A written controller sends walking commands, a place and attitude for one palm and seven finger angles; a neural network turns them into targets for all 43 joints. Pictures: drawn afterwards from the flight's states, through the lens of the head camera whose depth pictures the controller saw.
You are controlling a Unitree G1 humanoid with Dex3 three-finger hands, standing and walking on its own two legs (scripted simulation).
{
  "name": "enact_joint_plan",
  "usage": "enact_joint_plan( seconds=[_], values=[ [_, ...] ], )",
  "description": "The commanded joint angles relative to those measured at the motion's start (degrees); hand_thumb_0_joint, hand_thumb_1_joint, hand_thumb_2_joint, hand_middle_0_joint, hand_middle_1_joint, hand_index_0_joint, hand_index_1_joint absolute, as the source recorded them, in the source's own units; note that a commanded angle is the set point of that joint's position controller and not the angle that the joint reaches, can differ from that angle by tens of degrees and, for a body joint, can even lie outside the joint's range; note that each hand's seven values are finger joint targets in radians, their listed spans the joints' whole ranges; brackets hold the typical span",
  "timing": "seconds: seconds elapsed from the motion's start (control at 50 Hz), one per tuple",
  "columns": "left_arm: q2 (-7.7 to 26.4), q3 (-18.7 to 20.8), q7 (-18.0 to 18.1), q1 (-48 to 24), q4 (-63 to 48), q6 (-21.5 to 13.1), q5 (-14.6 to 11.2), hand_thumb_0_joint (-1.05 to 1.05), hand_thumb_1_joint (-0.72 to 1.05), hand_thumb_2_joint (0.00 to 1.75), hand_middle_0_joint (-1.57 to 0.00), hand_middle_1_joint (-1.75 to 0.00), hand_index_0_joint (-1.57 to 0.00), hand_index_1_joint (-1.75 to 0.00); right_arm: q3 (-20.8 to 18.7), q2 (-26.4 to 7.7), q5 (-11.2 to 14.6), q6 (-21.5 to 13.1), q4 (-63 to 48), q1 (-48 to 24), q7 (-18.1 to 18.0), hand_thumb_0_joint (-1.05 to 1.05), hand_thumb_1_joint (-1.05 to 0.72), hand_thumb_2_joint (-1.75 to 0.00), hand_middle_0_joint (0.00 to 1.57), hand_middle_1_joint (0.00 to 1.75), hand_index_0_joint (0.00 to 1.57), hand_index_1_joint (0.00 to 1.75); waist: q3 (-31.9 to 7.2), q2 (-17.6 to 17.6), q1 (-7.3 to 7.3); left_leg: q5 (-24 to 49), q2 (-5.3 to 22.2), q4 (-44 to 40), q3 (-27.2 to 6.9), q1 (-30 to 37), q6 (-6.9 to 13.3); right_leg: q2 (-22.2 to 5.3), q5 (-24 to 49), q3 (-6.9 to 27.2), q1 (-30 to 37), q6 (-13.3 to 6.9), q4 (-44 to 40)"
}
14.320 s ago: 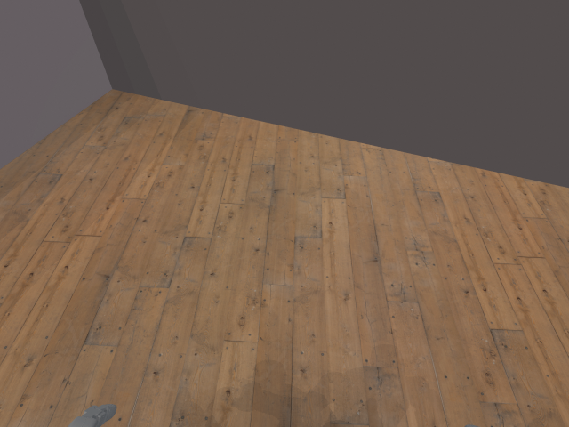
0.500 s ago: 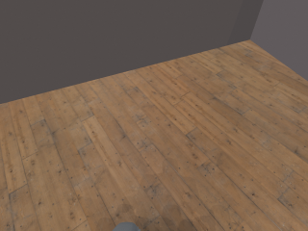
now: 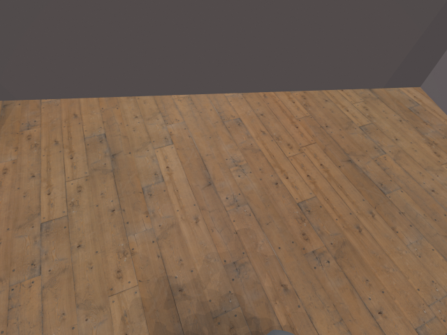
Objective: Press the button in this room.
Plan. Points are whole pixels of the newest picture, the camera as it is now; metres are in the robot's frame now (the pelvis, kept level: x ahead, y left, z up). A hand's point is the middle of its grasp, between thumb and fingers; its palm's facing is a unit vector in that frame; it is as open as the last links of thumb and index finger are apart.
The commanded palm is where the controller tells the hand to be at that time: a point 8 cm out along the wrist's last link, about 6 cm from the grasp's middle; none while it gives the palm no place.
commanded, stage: turn or walk to find it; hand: left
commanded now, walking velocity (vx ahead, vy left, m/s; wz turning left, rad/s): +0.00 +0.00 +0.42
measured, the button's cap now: out of the picture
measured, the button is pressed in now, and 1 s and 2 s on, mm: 0 0 0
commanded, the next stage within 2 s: stand and wait in 1.48 s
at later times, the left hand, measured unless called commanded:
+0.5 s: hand out of the picture -0.01 +0.13 -0.15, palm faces +0.27 -0.92 -0.27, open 7.3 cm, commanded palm none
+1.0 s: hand out of the picture -0.09 +0.20 -0.17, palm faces +0.47 -0.85 -0.23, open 7.4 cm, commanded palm none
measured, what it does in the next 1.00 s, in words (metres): steps on the spot, turning left: right foot, then left foot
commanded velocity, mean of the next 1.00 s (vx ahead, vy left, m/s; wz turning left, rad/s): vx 0.00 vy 0.00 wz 0.42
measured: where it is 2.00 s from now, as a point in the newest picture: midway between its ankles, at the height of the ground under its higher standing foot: outside the picture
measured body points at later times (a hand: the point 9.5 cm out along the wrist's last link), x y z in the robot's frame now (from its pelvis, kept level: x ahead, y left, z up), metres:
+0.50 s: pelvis -0.02 -0.06 +0.00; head +0.01 -0.09 +0.45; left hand -0.03 +0.18 -0.13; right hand +0.06 -0.31 -0.17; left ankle -0.10 +0.10 -0.65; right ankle +0.00 -0.14 -0.74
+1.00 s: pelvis -0.06 -0.02 +0.00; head -0.04 +0.01 +0.45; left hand -0.11 +0.24 -0.15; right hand +0.13 -0.20 -0.13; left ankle -0.10 +0.07 -0.74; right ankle +0.00 -0.17 -0.67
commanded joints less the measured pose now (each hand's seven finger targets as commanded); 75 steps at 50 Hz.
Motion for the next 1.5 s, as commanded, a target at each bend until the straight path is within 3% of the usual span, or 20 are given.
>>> enact_joint_plan(
  seconds=[0.0,0.12,0.16,0.18,0.22,0.3,0.58,0.64,0.66,0.7,0.72,0.82,1.02,1.12,1.14,1.18,1.2,1.24,1.28,1.48],
  values=[
    [2.6,0.3,0.6,-3.1,-5.6,-1.6,-0.1,0.0,0.9,0.9,-0.2,-0.3,-0.2,-0.3,-3.8,-12.3,-0.4,-0.2,-2.1,4.2,-0.8,0.0,-0.9,-0.9,0.2,0.3,0.2,0.3,-5.1,9.1,-2.85,30.0,14.5,-5.4,-14.9,6.4,8.4,0.7,-1.8,0.2,-2.0,-0.1,-6.9],
    [3.9,0.8,0.9,4.7,-4.0,-3.0,-0.2,0.0,0.9,0.9,-0.2,-0.3,-0.2,-0.3,-4.1,-11.3,0.0,0.3,-3.6,0.8,-0.3,0.0,-0.9,-0.9,0.2,0.3,0.2,0.3,-7.8,6.9,1.27,18.6,9.0,1.3,-15.5,-5.2,3.9,1.7,13.8,-1.0,18.1,-1.3,-32.9],
    [12.5,2.4,1.6,6.9,-4.2,-4.0,1.2,0.0,0.9,0.9,-0.2,-0.3,-0.2,-0.3,-3.2,-5.0,0.5,0.4,-5.6,1.3,0.2,0.0,-0.9,-0.9,0.2,0.3,0.2,0.3,-6.9,-17.6,2.37,-17.7,-3.8,22.2,-2.7,-22.6,-3.4,-21.0,22.6,21.0,26.8,-9.7,-40.4],
    [12.0,1.9,1.6,6.8,-5.1,-3.6,0.5,0.0,0.9,0.9,-0.2,-0.3,-0.2,-0.3,-4.0,-8.2,0.1,1.2,-5.6,-0.3,0.0,0.0,-0.9,-0.9,0.2,0.3,0.2,0.3,-5.6,-12.0,2.77,-20.0,-1.3,31.9,-5.2,-19.7,-2.9,-23.6,22.1,20.0,17.1,-13.6,-41.4],
    [8.5,1.8,1.7,-0.8,-6.8,-3.6,0.4,0.0,0.9,0.9,-0.2,-0.3,-0.2,-0.3,-4.6,-8.4,-0.3,2.4,-2.9,2.1,0.6,0.0,-0.9,-0.9,0.2,0.3,0.2,0.3,-0.6,-10.5,-0.61,-12.9,0.3,41.6,-6.2,-19.4,-2.9,-17.7,7.5,14.9,9.2,-12.2,-44.5],
    [4.8,0.5,1.4,-0.9,-7.0,-4.4,0.2,0.0,0.9,0.9,-0.2,-0.3,-0.2,-0.3,-4.1,-6.9,-0.3,2.5,-0.2,6.2,1.3,0.0,-0.9,-0.9,0.2,0.3,0.2,0.3,-1.9,-8.2,-2.07,-4.4,1.1,44.3,-3.2,-19.9,-4.9,-11.4,19.1,2.8,14.2,-9.3,-41.0],
    [8.9,2.0,1.4,7.9,-2.0,-3.7,1.4,0.0,0.9,0.9,-0.2,-0.3,-0.2,-0.3,-1.9,-5.3,0.7,1.3,-2.3,-2.1,0.8,0.0,-0.9,-0.9,0.2,0.3,0.2,0.3,-5.6,-10.7,2.56,-13.2,3.1,16.9,3.8,-11.1,-4.8,-17.5,34.8,-0.2,21.3,-13.9,-34.4],
    [9.3,2.2,1.2,6.2,-1.6,-3.3,0.9,0.0,0.9,0.9,-0.2,-0.3,-0.2,-0.3,-2.0,-5.9,0.7,0.6,-1.5,1.7,0.7,0.0,-0.9,-0.9,0.2,0.3,0.2,0.3,-7.5,-8.9,-0.16,-3.2,2.1,3.5,5.7,-1.8,-3.9,-15.7,32.0,-4.0,17.7,-10.2,-28.9],
    [8.4,2.1,1.1,5.2,-1.7,-3.0,0.5,0.0,0.9,0.9,-0.2,-0.3,-0.2,-0.3,-2.3,-7.2,0.6,0.1,-0.9,4.0,0.8,0.0,-0.9,-0.9,0.2,0.3,0.2,0.3,-8.5,-4.1,-1.86,4.4,3.3,-3.7,3.9,4.6,-3.2,-14.0,27.3,-6.5,13.6,-7.5,-23.7],
    [2.6,0.3,0.8,3.3,-5.0,-2.0,0.1,0.0,0.9,0.9,-0.2,-0.3,-0.2,-0.3,-4.3,-16.5,0.1,-0.1,-1.0,7.1,0.1,0.0,-0.9,-0.9,0.2,0.3,0.2,0.3,-6.7,19.5,-3.97,30.4,23.5,-9.3,-20.7,11.7,7.3,-2.4,-12.1,-7.8,-7.4,-0.6,-3.6],
    [4.2,0.4,0.9,0.8,-5.4,-1.4,0.4,0.0,0.9,0.9,-0.2,-0.3,-0.2,-0.3,-4.2,-16.8,-0.1,0.4,-0.5,7.4,0.0,0.0,-0.9,-0.9,0.2,0.3,0.2,0.3,-6.0,12.5,-4.54,25.8,25.1,-8.9,-17.8,6.9,10.4,-2.8,-11.9,-3.6,-5.0,-1.6,1.9],
    [4.1,1.0,0.1,1.9,-2.4,-1.3,0.5,0.0,0.9,0.9,-0.2,-0.3,-0.2,-0.3,-2.7,-12.0,0.0,-0.5,-2.4,-0.5,-1.0,0.0,-0.9,-0.9,0.2,0.3,0.2,0.3,-2.6,9.3,-0.93,25.8,14.4,-8.0,-10.2,4.5,6.8,-1.8,0.8,-0.3,-6.2,-0.5,6.5],
    [2.8,0.4,0.6,-3.6,-5.9,-1.7,0.0,0.0,0.9,0.9,-0.2,-0.3,-0.2,-0.3,-3.9,-12.2,-0.4,-0.2,-2.3,4.0,-0.7,0.0,-0.9,-0.9,0.2,0.3,0.2,0.3,-5.3,10.0,-2.98,28.6,13.9,-5.6,-16.1,6.6,8.5,0.8,-1.7,0.5,-2.4,0.0,-7.0],
    [3.1,0.5,0.8,1.7,-4.9,-2.6,-0.4,0.0,0.9,0.9,-0.2,-0.3,-0.2,-0.3,-4.2,-12.0,-0.3,0.3,-3.2,1.8,-0.5,0.0,-0.9,-0.9,0.2,0.3,0.2,0.3,-7.3,9.2,-0.06,24.7,10.8,-1.2,-17.9,-2.0,6.0,3.1,8.4,-1.0,12.9,-1.1,-26.5],
    [4.3,0.8,1.0,4.4,-4.3,-3.1,-0.2,0.0,0.9,0.9,-0.2,-0.3,-0.2,-0.3,-4.2,-11.1,0.1,0.3,-3.4,1.2,-0.3,0.0,-0.9,-0.9,0.2,0.3,0.2,0.3,-8.3,6.1,1.36,17.7,8.2,1.8,-16.1,-5.9,3.6,1.4,14.5,-0.4,19.3,-1.3,-34.3],
    [12.7,2.3,1.5,6.6,-4.3,-4.0,1.0,0.0,0.9,0.9,-0.2,-0.3,-0.2,-0.3,-3.3,-5.5,0.5,0.2,-5.5,1.4,0.0,0.0,-0.9,-0.9,0.2,0.3,0.2,0.3,-7.6,-17.6,2.52,-18.7,-3.7,22.3,-3.0,-22.9,-3.4,-21.6,24.6,21.2,27.3,-10.4,-40.1],
    [11.9,1.8,1.6,6.0,-5.2,-3.6,0.6,0.0,0.9,0.9,-0.2,-0.3,-0.2,-0.3,-4.0,-8.1,0.1,0.9,-5.3,0.8,0.0,0.0,-0.9,-0.9,0.2,0.3,0.2,0.3,-6.8,-11.2,2.43,-20.1,-1.5,31.9,-5.3,-20.3,-3.0,-23.5,24.9,19.1,19.0,-13.9,-40.4],
    [8.5,1.7,1.7,-1.1,-6.8,-3.7,0.3,0.0,0.9,0.9,-0.2,-0.3,-0.2,-0.3,-4.6,-8.2,-0.2,2.3,-2.5,2.9,0.5,0.0,-0.9,-0.9,0.2,0.3,0.2,0.3,-1.5,-9.8,-0.83,-13.2,0.3,41.7,-6.0,-19.5,-3.2,-17.5,10.2,14.0,10.3,-12.4,-43.5],
    [5.7,0.8,1.5,-4.0,-7.6,-3.8,0.3,0.0,0.9,0.9,-0.2,-0.3,-0.2,-0.3,-4.3,-7.2,-0.5,2.5,-0.7,5.9,1.1,0.0,-0.9,-0.9,0.2,0.3,0.2,0.3,-0.5,-7.0,-2.8,-7.4,1.4,44.0,-3.9,-19.6,-4.1,-13.0,14.6,5.8,10.7,-10.0,-41.6],
    [7.8,1.6,1.6,5.7,-3.8,-4.0,1.3,0.0,0.9,0.9,-0.2,-0.3,-0.2,-0.3,-2.7,-5.4,0.1,1.9,-2.0,-0.5,1.0,0.0,-0.9,-0.9,0.2,0.3,0.2,0.3,-2.9,-9.2,1.75,-12.2,3.2,25.7,1.3,-15.6,-5.9,-15.6,28.3,1.4,18.9,-13.0,-37.3]
  ],
)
